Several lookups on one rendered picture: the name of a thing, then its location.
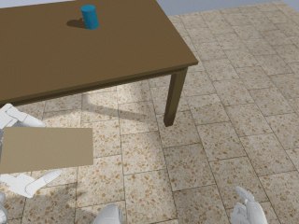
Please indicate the sponge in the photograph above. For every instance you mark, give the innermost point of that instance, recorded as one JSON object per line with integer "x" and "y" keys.
{"x": 28, "y": 149}

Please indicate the left robot thigh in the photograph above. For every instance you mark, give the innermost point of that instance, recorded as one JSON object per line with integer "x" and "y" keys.
{"x": 110, "y": 214}

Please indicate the robot right hand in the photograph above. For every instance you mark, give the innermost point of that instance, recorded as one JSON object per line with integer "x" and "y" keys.
{"x": 252, "y": 213}

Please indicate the robot left hand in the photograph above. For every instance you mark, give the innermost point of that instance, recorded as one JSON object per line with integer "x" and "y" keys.
{"x": 22, "y": 184}

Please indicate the table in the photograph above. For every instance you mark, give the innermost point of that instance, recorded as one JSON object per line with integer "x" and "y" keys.
{"x": 46, "y": 51}

